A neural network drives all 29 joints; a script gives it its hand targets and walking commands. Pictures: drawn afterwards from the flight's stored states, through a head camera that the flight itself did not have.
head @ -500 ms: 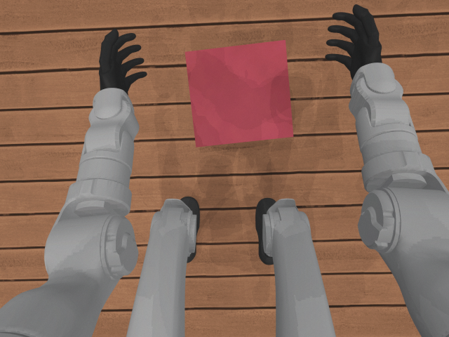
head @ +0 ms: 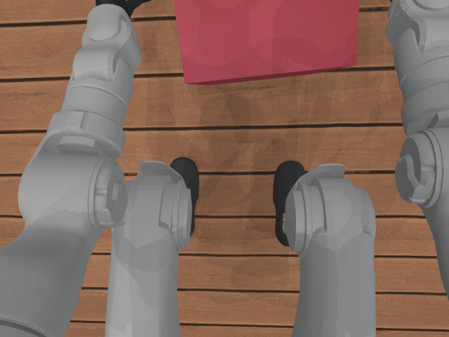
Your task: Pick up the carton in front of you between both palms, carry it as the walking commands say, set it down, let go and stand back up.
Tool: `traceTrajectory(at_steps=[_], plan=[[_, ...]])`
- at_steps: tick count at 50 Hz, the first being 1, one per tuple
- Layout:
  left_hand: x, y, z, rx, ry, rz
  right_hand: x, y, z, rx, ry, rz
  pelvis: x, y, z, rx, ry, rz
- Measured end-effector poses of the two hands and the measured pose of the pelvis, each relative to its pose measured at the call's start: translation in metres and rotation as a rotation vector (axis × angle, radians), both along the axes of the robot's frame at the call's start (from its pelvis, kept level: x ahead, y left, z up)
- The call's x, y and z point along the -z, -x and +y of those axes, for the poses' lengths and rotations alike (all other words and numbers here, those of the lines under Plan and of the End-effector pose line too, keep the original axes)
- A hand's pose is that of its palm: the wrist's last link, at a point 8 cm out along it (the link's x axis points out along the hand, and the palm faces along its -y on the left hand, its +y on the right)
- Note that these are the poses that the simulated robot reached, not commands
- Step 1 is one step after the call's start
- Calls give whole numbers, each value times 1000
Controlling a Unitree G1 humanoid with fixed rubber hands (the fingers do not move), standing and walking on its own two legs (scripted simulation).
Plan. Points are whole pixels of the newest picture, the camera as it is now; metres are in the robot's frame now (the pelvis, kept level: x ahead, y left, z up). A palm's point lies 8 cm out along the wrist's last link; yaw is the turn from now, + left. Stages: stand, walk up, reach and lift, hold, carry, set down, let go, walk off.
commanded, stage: reach and lift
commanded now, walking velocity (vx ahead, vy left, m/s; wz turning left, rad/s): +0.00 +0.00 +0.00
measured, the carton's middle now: (257, 11) +0.53 -0.04 -0.26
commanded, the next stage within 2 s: none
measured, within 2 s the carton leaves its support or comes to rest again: leaves its support in 0.82 s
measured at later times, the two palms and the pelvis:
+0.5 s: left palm (127, 1) +0.53 +0.13 -0.19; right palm out of the picture +0.54 -0.20 -0.19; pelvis +0.00 +0.00 -0.01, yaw +0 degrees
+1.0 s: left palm out of the picture +0.54 +0.11 -0.14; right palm out of the picture +0.53 -0.19 -0.15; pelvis +0.01 +0.00 -0.02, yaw -1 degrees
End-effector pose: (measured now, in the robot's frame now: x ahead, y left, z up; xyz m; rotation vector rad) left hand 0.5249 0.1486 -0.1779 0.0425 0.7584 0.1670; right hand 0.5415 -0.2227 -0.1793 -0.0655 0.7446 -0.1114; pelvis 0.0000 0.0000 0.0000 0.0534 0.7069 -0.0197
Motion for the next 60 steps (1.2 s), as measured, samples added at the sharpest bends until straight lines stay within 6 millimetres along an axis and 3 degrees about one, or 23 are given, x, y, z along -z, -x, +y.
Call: traceTrajectory(at_steps=[3,8,22,29,44,50,60], plan=[[13,-3,2,4,-1,3,16,0,2,0,6,0,8,-1,-1,-7,3,-34],[16,-10,6,10,-7,-20,25,-1,7,-2,-2,-12,16,-7,-2,-7,4,-49],[9,-7,-8,33,12,-18,14,6,13,-5,-8,-19,14,-6,2,-8,11,-25],[8,-11,-32,71,38,-28,12,1,35,-36,-29,-27,11,-2,3,-9,13,-28],[-5,-19,-31,3,43,-15,5,-1,38,-35,-22,18,21,-9,0,-7,14,-42],[-36,-12,-35,-26,63,-78,-26,7,36,0,-35,-39,17,-11,1,6,17,-20],[-131,13,-41,-21,84,-105,-127,36,30,54,-61,-64,-29,-3,7,33,20,7]])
